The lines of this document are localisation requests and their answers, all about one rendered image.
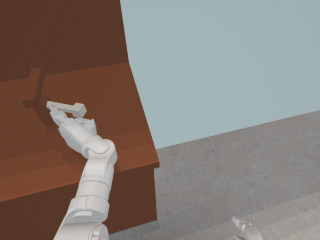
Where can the left robot forearm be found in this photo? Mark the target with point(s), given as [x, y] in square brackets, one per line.
[91, 201]

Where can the right robot hand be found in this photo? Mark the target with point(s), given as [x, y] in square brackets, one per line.
[250, 233]

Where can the tap lever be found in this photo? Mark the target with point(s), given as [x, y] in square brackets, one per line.
[78, 110]

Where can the counter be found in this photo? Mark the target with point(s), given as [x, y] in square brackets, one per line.
[68, 51]

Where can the left robot upper arm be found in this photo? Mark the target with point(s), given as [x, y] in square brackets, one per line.
[83, 231]

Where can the left robot hand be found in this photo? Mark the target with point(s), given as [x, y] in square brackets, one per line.
[74, 131]

